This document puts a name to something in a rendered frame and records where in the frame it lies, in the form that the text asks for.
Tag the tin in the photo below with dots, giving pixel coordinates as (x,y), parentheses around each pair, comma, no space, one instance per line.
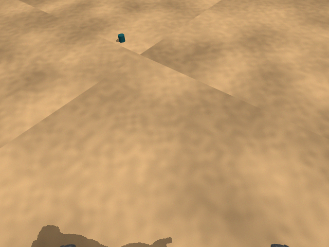
(121,38)

